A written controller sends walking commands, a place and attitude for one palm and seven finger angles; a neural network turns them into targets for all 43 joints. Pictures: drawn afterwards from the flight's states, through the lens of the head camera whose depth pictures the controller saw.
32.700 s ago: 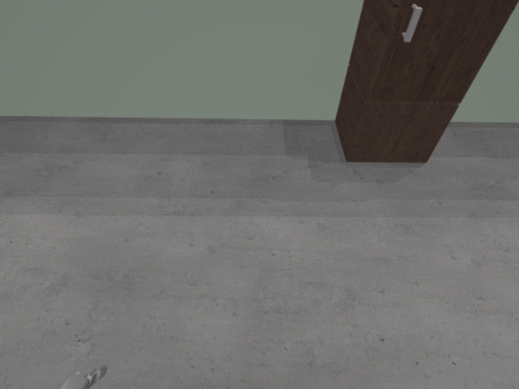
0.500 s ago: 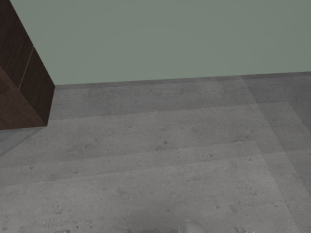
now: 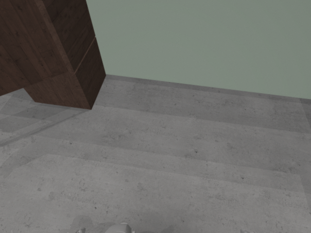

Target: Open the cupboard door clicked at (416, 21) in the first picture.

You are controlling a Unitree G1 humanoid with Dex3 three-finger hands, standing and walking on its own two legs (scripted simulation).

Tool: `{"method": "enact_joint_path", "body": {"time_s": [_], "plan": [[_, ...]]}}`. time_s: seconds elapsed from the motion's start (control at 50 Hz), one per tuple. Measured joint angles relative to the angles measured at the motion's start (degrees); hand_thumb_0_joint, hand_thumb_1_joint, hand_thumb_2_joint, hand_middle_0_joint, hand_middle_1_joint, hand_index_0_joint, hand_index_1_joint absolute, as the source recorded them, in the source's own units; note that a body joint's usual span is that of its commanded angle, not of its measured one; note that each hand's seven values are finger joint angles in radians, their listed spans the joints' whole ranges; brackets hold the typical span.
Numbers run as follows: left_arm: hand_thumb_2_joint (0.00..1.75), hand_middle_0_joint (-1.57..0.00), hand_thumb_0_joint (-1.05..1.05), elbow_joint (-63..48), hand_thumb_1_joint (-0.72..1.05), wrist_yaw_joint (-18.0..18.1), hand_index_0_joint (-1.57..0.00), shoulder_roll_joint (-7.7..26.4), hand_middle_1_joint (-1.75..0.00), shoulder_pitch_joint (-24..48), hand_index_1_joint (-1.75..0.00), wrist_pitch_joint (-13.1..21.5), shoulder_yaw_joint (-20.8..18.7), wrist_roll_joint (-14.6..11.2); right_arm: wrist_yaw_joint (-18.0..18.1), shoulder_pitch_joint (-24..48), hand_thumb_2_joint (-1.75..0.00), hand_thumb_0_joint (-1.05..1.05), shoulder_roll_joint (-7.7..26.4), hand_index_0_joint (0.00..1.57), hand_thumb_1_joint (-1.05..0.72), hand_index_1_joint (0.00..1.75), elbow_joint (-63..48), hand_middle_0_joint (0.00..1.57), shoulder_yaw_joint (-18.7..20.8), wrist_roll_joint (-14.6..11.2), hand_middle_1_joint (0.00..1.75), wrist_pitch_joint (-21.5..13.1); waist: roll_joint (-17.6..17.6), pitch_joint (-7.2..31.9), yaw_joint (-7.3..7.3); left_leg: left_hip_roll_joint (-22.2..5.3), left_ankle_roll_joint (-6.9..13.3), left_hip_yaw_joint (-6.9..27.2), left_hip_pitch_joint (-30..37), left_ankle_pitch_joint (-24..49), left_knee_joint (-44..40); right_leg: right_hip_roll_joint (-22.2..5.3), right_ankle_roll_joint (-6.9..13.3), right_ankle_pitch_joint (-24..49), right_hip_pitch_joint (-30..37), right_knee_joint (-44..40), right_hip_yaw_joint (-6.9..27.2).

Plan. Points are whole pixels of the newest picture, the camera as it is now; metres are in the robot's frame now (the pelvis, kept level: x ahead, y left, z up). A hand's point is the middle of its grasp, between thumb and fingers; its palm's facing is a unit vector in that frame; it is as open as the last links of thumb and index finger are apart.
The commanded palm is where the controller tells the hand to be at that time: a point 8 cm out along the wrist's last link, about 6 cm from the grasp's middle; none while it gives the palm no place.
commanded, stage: turn to face it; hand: left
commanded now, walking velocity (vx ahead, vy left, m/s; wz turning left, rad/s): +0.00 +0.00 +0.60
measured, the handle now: out of the picture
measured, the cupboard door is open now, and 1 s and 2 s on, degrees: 41 41 41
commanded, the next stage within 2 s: take the last steps up to it in 0.84 s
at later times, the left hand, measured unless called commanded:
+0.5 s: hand out of the picture +0.05 +0.19 -0.14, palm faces +0.30 -0.91 -0.29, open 7.4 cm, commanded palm none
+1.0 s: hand out of the picture +0.00 +0.19 -0.16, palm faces +0.51 -0.82 -0.26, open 7.4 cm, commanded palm none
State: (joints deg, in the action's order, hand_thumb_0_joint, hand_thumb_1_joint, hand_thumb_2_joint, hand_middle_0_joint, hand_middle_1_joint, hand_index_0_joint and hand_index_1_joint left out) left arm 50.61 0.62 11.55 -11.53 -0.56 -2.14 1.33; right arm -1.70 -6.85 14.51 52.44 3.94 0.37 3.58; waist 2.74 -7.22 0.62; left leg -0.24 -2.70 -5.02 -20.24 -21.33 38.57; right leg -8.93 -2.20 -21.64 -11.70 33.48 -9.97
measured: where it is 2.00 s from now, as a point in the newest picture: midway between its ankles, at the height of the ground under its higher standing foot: (124, 224)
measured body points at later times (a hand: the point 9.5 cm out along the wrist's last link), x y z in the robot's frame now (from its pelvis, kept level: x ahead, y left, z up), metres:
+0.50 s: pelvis +0.02 -0.03 +0.01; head +0.07 -0.04 +0.45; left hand +0.03 +0.24 -0.12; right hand +0.19 -0.26 -0.15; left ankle -0.03 +0.09 -0.65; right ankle +0.05 -0.15 -0.73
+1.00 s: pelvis +0.04 -0.03 +0.00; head +0.07 -0.01 +0.45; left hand -0.03 +0.24 -0.14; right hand +0.22 -0.20 -0.15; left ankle -0.01 +0.09 -0.73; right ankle +0.09 -0.15 -0.72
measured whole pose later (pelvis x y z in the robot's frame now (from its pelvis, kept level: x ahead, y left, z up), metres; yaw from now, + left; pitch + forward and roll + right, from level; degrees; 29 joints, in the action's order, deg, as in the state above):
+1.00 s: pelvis +0.04 -0.03 +0.00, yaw +29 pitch +0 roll +0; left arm 54.0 0.3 13.5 -10.4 -2.1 -3.2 0.7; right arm 0.6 -9.4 11.1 54.7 1.8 1.1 2.1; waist -0.4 -4.1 -0.5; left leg 0.2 0.0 1.6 -15.9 -14.6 30.2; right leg -2.8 -3.3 -22.2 -17.4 38.6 -2.7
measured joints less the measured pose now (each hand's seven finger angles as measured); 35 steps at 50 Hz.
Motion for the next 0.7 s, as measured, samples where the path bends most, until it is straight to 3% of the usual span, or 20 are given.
{"method": "enact_joint_path", "body": {"time_s": [0.04, 0.08, 0.16, 0.26, 0.34, 0.4, 0.44, 0.48, 0.54, 0.64, 0.66, 0.7], "plan": [[0.9, -0.21, 0.01, 0.3, 0.9, -0.3, -0.21, 0.6, -0.3, -1.0, -0.3, -0.6, -0.3, -0.4, -0.1, 0.0, -0.89, 0.01, 0.4, 0.2, -0.91, 0.3, -1.1, 0.2, 0.0, 0.3, 0.3, -1.1, -0.3, 0.8, 0.12, -0.2, 2.5, 0.8, 1.5, 9.4, -4.8, -0.5, -1.2, -3.3, -3.0, 7.7, -0.5], [0.9, -0.21, 0.01, 1.2, 0.9, -0.1, -0.21, 2.1, -0.3, -0.2, -0.3, -2.1, -0.9, -0.6, 0.4, 0.4, -0.89, 0.01, -0.3, 0.2, -0.91, 0.3, -1.3, 0.2, -0.2, 0.5, 0.3, -1.8, 1.0, 0.4, -0.31, 0.8, 4.1, 1.5, 0.2, 5.9, -1.4, 0.4, -1.9, -9.5, -7.5, 19.4, 3.9], [0.9, -0.21, 0.01, 1.8, 0.91, 0.2, -0.2, 3.5, -0.3, 1.7, -0.3, -3.4, -1.9, -0.5, 1.5, -0.6, -0.89, 0.0, -1.2, 0.2, -0.91, 0.3, -1.6, 0.2, -0.9, 0.9, 0.3, -2.0, 0.4, 1.0, -0.64, 1.1, 3.3, 4.4, 0.9, 4.3, -3.4, 3.0, -2.3, -8.4, -13.2, 28.1, 7.3], [0.9, -0.2, 0.01, 0.2, 0.91, -0.3, -0.2, 3.6, -0.3, 3.6, -0.29, -2.7, -1.9, -0.6, 1.8, -1.4, -0.89, 0.0, -1.1, 0.21, -0.91, 0.3, -1.0, 0.2, -1.0, 1.1, 0.3, -1.4, -2.4, 1.2, -0.51, 1.1, 2.5, 8.3, 1.7, 6.8, -6.8, 5.0, -2.0, -5.9, -12.7, 18.4, 8.8], [0.9, -0.2, 0.01, -1.3, 0.91, -0.3, -0.2, 3.5, -0.3, 3.0, -0.29, -1.1, -1.6, -0.5, 1.5, -2.3, -0.89, 0.01, -0.9, 0.21, -0.9, 0.3, -0.6, 0.2, -0.5, 0.6, 0.3, -0.4, -3.7, 2.6, -0.38, 1.8, 1.1, 11.0, 0.2, 5.6, -4.1, 6.1, -1.0, 1.0, -6.4, 1.6, 8.7], [0.9, -0.2, 0.01, -1.3, 0.91, 0.2, -0.2, 2.0, -0.3, 2.6, -0.29, -0.2, -0.9, 0.0, 1.2, -1.7, -0.89, 0.01, 0.3, 0.21, -0.91, 0.3, 0.2, 0.2, 0.5, 0.3, 0.3, 0.5, -5.3, 2.1, -0.16, 2.6, 1.1, 10.2, -4.8, -5.3, 11.5, 5.6, 1.6, 2.7, -5.5, 2.0, 6.5], [0.9, -0.2, 0.01, -1.2, 0.91, 0.5, -0.2, 0.9, -0.3, 1.7, -0.29, -0.3, -0.5, 0.0, 0.8, -1.5, -0.89, 0.01, 0.8, 0.21, -0.91, 0.3, 0.5, 0.2, 1.0, 0.4, 0.3, 0.9, -5.3, 2.0, 0.05, 2.3, 0.7, 7.8, -7.6, -5.9, 21.4, 4.6, 1.9, 3.3, -3.7, 0.1, 5.1], [0.9, -0.2, 0.01, -0.9, 0.91, 0.6, -0.2, 0.3, -0.3, 0.7, -0.3, -0.4, -0.2, -0.1, 0.5, -1.2, -0.89, 0.01, 0.8, 0.2, -0.91, 0.3, 0.7, 0.2, 1.0, 0.4, 0.3, 1.1, -4.4, 2.0, 0.23, 1.5, 0.1, 5.5, -8.3, -5.3, 24.9, 3.6, 1.9, 4.1, -2.1, -2.1, 4.0], [0.9, -0.2, 0.01, -0.4, 0.91, 0.5, -0.2, -0.1, -0.3, -0.3, -0.3, -0.2, 0.0, 0.1, 0.1, -0.7, -0.89, 0.01, 0.2, 0.2, -0.91, 0.3, 0.5, 0.2, 0.8, 0.2, 0.3, 1.2, -2.4, 1.9, 0.19, 0.3, -0.6, 2.9, -6.4, -4.8, 19.8, 2.2, 1.6, 4.7, -0.5, -4.2, 2.3], [0.9, -0.21, 0.01, 0.8, 0.9, 0.0, -0.21, 0.0, -0.3, -1.7, -0.3, 0.1, 0.0, 0.2, 0.1, 0.4, -0.9, 0.01, -0.5, 0.2, -0.91, 0.3, 0.1, 0.2, -0.1, 0.0, 0.3, 0.1, -0.2, 1.3, -1.0, 0.1, 0.1, 0.5, 0.5, -2.0, 1.9, 0.2, 0.4, 2.6, -0.6, -1.6, -0.6], [0.9, -0.21, 0.01, 1.1, 0.9, -0.1, -0.21, 0.2, -0.3, -2.2, -0.3, 0.0, -0.1, 0.0, 0.1, 0.5, -0.9, 0.01, -0.5, 0.2, -0.91, 0.3, -0.1, 0.2, -0.3, 0.0, 0.3, -0.3, -0.1, 1.5, -1.08, 0.1, 0.5, 0.3, 2.5, 1.6, -2.8, -0.1, -0.1, 1.5, -1.1, 0.2, -1.1], [0.9, -0.21, 0.01, 1.9, 0.9, -0.2, -0.21, 0.9, -0.3, -2.6, -0.3, -0.8, -0.5, -0.5, 0.4, 0.6, -0.89, 0.01, -0.7, 0.2, -0.91, 0.3, -0.5, 0.2, -0.5, 0.3, 0.3, -1.4, 0.2, 1.9, -1.01, 0.3, 4.0, 1.0, 3.1, 5.4, -5.2, -0.3, -1.2, -3.6, -4.3, 7.8, -0.3]]}}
